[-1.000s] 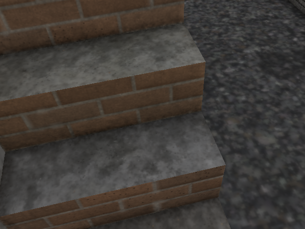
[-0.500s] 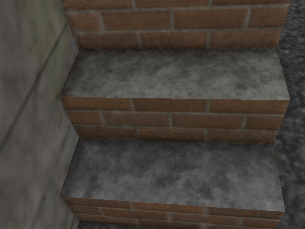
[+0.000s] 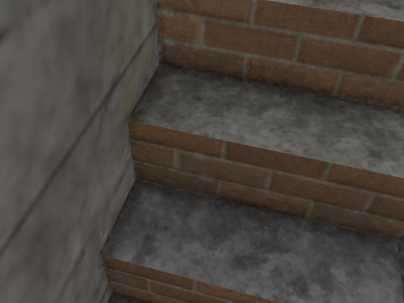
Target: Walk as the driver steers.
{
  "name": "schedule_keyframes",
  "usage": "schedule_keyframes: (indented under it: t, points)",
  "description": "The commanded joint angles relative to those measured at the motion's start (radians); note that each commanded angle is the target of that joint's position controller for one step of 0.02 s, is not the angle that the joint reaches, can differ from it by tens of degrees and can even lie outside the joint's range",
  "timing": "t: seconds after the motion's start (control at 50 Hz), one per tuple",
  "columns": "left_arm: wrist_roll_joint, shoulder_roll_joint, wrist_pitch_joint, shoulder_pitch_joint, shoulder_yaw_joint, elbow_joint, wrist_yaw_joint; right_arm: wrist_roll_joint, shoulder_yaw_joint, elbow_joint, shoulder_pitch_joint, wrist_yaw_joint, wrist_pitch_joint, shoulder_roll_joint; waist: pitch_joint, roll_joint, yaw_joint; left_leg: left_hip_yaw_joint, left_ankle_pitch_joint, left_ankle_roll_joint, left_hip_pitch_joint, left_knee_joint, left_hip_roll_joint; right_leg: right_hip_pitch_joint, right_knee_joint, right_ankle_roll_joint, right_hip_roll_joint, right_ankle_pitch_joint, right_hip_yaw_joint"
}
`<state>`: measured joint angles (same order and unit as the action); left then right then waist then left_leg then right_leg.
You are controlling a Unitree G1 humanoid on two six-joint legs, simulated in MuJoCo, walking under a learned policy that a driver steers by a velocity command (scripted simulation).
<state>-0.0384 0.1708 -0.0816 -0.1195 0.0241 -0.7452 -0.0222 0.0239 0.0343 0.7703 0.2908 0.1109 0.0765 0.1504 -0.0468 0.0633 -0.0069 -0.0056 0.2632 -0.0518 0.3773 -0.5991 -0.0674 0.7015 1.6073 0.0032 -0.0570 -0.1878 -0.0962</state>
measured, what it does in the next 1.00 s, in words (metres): climbs: right foot 0.21 m higher, then left foot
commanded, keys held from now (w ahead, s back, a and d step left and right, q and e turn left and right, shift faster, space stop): w+e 0.48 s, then w+q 0.52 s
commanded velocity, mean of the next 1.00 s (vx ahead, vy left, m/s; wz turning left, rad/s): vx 0.40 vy -0.13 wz -0.10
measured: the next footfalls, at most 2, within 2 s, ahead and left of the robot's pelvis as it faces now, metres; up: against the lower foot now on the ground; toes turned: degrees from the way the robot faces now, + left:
right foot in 0.40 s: +0.17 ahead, -0.35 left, +0.21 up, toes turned -18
left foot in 0.82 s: +0.22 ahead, -0.16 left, +0.21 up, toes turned -15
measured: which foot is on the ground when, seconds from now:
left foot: down 0.00-0.44, up 0.46-0.80, down 0.82-0.98, up 1.00-1.00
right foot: up 0.00-0.38, down 0.40-0.84, up 0.86-0.96, down 0.98-1.00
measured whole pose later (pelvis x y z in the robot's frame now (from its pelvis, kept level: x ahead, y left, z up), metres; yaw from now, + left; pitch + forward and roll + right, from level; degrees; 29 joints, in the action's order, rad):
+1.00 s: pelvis +0.14 -0.19 +0.17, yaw -6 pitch -1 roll -3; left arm -0.06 0.21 0.06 -0.36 0.02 -0.64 0.00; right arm 0.03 -0.07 0.63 0.19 0.05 -0.04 0.18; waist -0.12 0.00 0.06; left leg -0.08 0.54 -0.11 0.52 -1.08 -0.15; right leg 0.34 0.90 -0.08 -0.07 -0.55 0.14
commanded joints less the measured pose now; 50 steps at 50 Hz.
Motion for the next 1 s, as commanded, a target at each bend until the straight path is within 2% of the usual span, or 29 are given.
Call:
schedule_keyframes:
  t: [0.02, 0.08, 0.14, 0.22, 0.3, 0.32, 0.36, 0.38, 0.4, 0.42, 0.44, 0.46, 0.48, 0.5, 0.54, 0.6, 0.64, 0.7, 0.76, 0.8, 0.82, 0.86, 0.88, 0.9, 0.92, 0.94, 0.96, 0.98, 1.0]
  points:
    - [-0.015, 0.058, -0.010, 0.089, 0.023, 0.050, -0.002, -0.010, -0.057, -0.066, 0.044, 0.041, 0.019, 0.158, 0.031, -0.156, -0.036, -0.339, 0.054, -0.197, -0.164, 0.240, 0.333, 0.171, 0.095, -0.021, -0.012, -0.005, -0.077]
    - [-0.019, 0.046, 0.005, 0.110, 0.034, 0.067, 0.008, -0.005, -0.095, -0.065, 0.122, 0.058, 0.003, 0.194, 0.029, -0.211, -0.044, -0.328, 0.082, -0.206, -0.276, 0.210, 0.338, 0.310, 0.180, -0.010, -0.019, -0.046, -0.065]
    - [-0.016, 0.028, 0.045, 0.090, 0.026, 0.068, 0.051, 0.006, -0.099, -0.055, 0.137, 0.062, 0.010, 0.141, 0.002, -0.186, -0.039, -0.273, 0.067, -0.201, -0.276, 0.200, 0.348, 0.320, 0.152, -0.016, 0.004, 0.025, -0.027]
    - [-0.011, -0.026, 0.071, 0.183, 0.024, 0.201, 0.029, 0.026, -0.139, -0.014, 0.216, 0.051, 0.024, 0.202, 0.052, -0.266, -0.080, -0.367, 0.158, -0.235, -0.397, 0.295, 0.492, 0.650, 0.576, -0.040, 0.032, -0.149, -0.134]
    - [-0.014, 0.002, 0.085, 0.323, 0.033, 0.330, 0.024, 0.045, -0.161, 0.042, 0.172, -0.006, 0.054, 0.211, 0.103, -0.232, -0.061, -0.201, 0.107, -0.156, -0.479, 0.385, 0.547, 0.828, 0.615, -0.059, 0.096, -0.373, -0.186]
    - [-0.019, -0.037, 0.077, 0.342, 0.013, 0.356, 0.034, 0.023, -0.160, 0.046, 0.167, -0.021, 0.043, 0.197, 0.109, -0.222, -0.053, -0.130, 0.088, -0.105, -0.425, 0.367, 0.526, 0.801, 0.508, -0.087, 0.128, -0.382, -0.236]
    - [0.020, -0.025, 0.068, 0.357, -0.008, 0.421, 0.055, 0.004, -0.166, 0.053, 0.047, -0.044, 0.027, 0.218, 0.159, -0.225, 0.016, 0.065, 0.194, -0.065, -0.166, 0.538, 0.427, 0.484, -0.017, -0.074, 0.208, -0.347, -0.001]
    - [0.068, -0.058, 0.049, 0.273, -0.053, 0.416, 0.066, -0.046, -0.178, 0.030, -0.004, -0.045, 0.005, 0.319, 0.106, -0.297, -0.009, 0.129, 0.104, -0.117, 0.045, 0.706, 0.405, 0.060, -0.385, -0.100, 0.187, -0.681, 0.178]
    - [0.086, 0.054, 0.053, 0.238, 0.015, 0.312, 0.074, 0.002, -0.173, 0.011, 0.020, -0.054, 0.003, 0.278, 0.075, -0.136, -0.065, 0.181, 0.045, -0.174, 0.146, 0.634, 0.289, -0.292, -0.498, -0.052, 0.044, -0.377, 0.428]
    - [0.097, 0.061, 0.067, -0.054, 0.048, 0.175, 0.045, -0.013, -0.156, 0.011, -0.049, -0.070, 0.012, 0.281, -0.110, -0.018, 0.095, 0.271, -0.710, -0.167, 0.016, 0.234, 0.218, -0.541, -0.624, -0.061, -0.026, -0.116, 0.419]
    - [0.112, 0.188, 0.064, -0.443, 0.102, 0.018, 0.032, -0.016, -0.150, -0.010, -0.049, -0.096, 0.043, 0.273, -0.462, 0.262, 0.281, 0.282, -0.664, -0.087, 0.045, -0.187, 0.170, -0.980, -0.675, -0.038, -0.094, 0.153, 0.380]
    - [0.123, 0.200, 0.055, -0.566, 0.118, -0.023, 0.011, -0.034, -0.163, 0.002, -0.024, -0.133, 0.081, 0.329, -0.553, 0.335, 0.350, 0.239, -0.408, -0.016, 0.242, -0.465, 0.122, -1.188, -0.802, -0.041, -0.029, 0.196, 0.286]
    - [0.111, 0.235, 0.052, -0.524, 0.126, -0.044, -0.005, -0.016, -0.168, -0.003, -0.006, -0.176, 0.093, 0.306, -0.493, 0.375, 0.316, 0.203, 0.095, 0.009, 0.350, -0.762, 0.044, -1.106, -0.940, -0.067, 0.029, 0.207, 0.150]
    - [0.059, 0.245, 0.057, -0.405, 0.113, 0.013, -0.021, -0.015, -0.153, -0.045, -0.013, -0.196, 0.085, 0.225, -0.435, 0.294, 0.246, 0.081, 0.079, 0.040, 0.388, -1.086, 0.020, -0.919, -1.000, -0.120, 0.128, 0.072, -0.060]
    - [0.012, 0.139, 0.081, -0.204, 0.054, 0.086, -0.012, -0.025, -0.089, -0.135, -0.133, -0.172, 0.043, 0.087, -0.159, 0.179, 0.152, -0.026, 0.029, 0.079, 0.312, -1.313, 0.037, -0.351, -1.138, -0.162, 0.265, -0.226, -0.369]
    - [-0.013, 0.090, 0.170, -0.069, 0.046, 0.053, 0.005, -0.004, -0.098, -0.174, -0.114, -0.131, -0.013, 0.162, 0.033, 0.089, 0.056, -0.218, 0.211, 0.113, 0.239, -1.311, 0.058, -0.055, -1.191, -0.167, 0.283, -0.202, -0.404]
    - [-0.023, 0.097, 0.211, -0.067, 0.056, 0.066, -0.007, -0.015, -0.108, -0.208, -0.098, -0.098, -0.030, 0.188, 0.010, -0.070, 0.000, -0.319, 0.265, 0.125, 0.271, -1.214, 0.078, -0.156, -1.195, -0.170, 0.328, -0.107, -0.411]
    - [-0.021, 0.120, 0.213, -0.083, 0.050, 0.090, 0.001, -0.025, -0.107, -0.191, -0.082, -0.099, -0.045, 0.163, -0.012, -0.277, -0.043, -0.173, 0.085, 0.094, 0.203, -0.842, 0.067, -0.302, -1.178, -0.162, 0.280, -0.037, -0.152]
    - [-0.018, 0.150, 0.161, -0.123, 0.035, 0.079, 0.007, -0.028, -0.054, -0.244, -0.170, -0.102, -0.088, 0.037, 0.037, -0.249, -0.059, -0.008, -0.078, -0.020, -0.039, -0.317, 0.034, -0.184, -1.075, -0.080, 0.114, 0.005, 0.178]
    - [-0.026, 0.139, 0.144, -0.227, 0.026, 0.071, 0.028, 0.005, -0.090, -0.189, -0.099, -0.123, -0.092, 0.097, -0.103, -0.025, -0.007, 0.088, -0.077, -0.060, -0.215, -0.433, -0.032, -0.200, -0.982, -0.063, 0.060, -0.054, 0.240]
    - [-0.011, 0.128, 0.147, -0.165, 0.017, 0.122, 0.048, 0.011, -0.096, -0.218, -0.112, -0.129, -0.090, 0.108, -0.073, 0.032, -0.017, 0.020, -0.058, -0.040, -0.228, -0.395, 0.000, -0.125, -1.006, -0.055, 0.109, -0.216, 0.164]
    - [-0.003, 0.085, 0.158, -0.250, 0.012, 0.137, 0.080, 0.047, -0.105, -0.220, -0.202, -0.120, -0.069, 0.168, 0.105, -0.286, 0.049, -0.105, 0.040, -0.074, 0.104, 0.084, 0.035, -0.285, -0.508, 0.014, -0.063, -0.297, 0.382]
    - [-0.008, 0.114, 0.140, -0.269, 0.021, 0.147, 0.080, 0.019, -0.139, -0.225, -0.230, -0.090, -0.080, 0.250, 0.192, -0.398, 0.063, -0.241, 0.265, -0.184, 0.326, 0.142, 0.040, -0.268, -0.383, 0.023, -0.126, -0.275, 0.412]
    - [-0.030, 0.161, 0.127, -0.249, 0.041, 0.142, 0.052, -0.015, -0.145, -0.268, -0.284, -0.080, -0.084, 0.232, 0.168, -0.398, 0.043, -0.385, 0.419, -0.208, 0.504, 0.219, 0.082, -0.337, -0.243, 0.041, -0.108, -0.188, 0.323]
    - [-0.059, 0.180, 0.122, -0.298, 0.048, 0.160, 0.005, -0.036, -0.143, -0.315, -0.353, -0.078, -0.095, 0.214, 0.214, -0.341, 0.089, -0.728, 0.733, -0.228, 0.662, 0.318, 0.223, -0.341, -0.222, -0.016, -0.035, -0.383, 0.161]
    - [-0.041, 0.187, 0.120, -0.322, 0.046, 0.164, -0.002, -0.022, -0.135, -0.289, -0.383, -0.068, -0.096, 0.195, 0.241, -0.261, 0.139, -0.650, 0.664, -0.172, 0.690, 0.337, 0.182, -0.399, -0.372, -0.016, -0.042, -0.401, 0.162]
    - [-0.012, 0.136, 0.125, -0.372, 0.022, 0.178, 0.000, 0.021, -0.133, -0.300, -0.446, -0.048, -0.099, 0.196, 0.289, -0.200, 0.208, -0.476, 0.590, -0.097, 0.620, 0.150, 0.064, -0.391, -0.897, -0.057, 0.041, -0.352, 0.130]
    - [0.002, 0.080, 0.139, -0.485, 0.002, 0.108, 0.013, 0.025, -0.153, -0.266, -0.392, -0.041, -0.107, 0.208, 0.207, -0.042, 0.234, -0.268, 0.539, -0.059, 0.539, -0.221, -0.034, -0.549, -1.212, -0.094, 0.094, -0.098, 0.160]
    - [-0.025, 0.042, 0.168, -0.463, -0.020, 0.076, 0.030, 0.006, -0.150, -0.259, -0.348, -0.044, -0.083, 0.146, 0.167, 0.263, 0.193, -0.035, 0.357, -0.028, 0.460, -0.739, -0.176, -0.526, -1.209, -0.117, 0.169, -0.035, 0.055]
Keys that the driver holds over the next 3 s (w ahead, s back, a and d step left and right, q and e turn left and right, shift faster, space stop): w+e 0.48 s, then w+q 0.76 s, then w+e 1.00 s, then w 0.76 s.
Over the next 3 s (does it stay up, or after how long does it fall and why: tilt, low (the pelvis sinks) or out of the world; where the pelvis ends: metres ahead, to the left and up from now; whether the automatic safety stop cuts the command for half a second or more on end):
stays up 0.71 -0.16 0.64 its command is cut before an obstacle from the start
